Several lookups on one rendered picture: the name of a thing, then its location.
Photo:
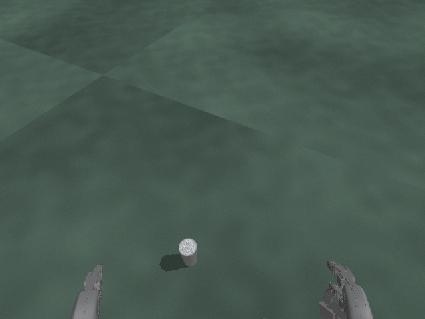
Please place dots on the cup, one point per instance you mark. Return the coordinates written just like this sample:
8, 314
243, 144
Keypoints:
188, 251

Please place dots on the left robot hand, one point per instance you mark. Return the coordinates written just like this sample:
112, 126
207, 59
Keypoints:
87, 304

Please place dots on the right robot hand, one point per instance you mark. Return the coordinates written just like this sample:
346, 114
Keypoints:
353, 303

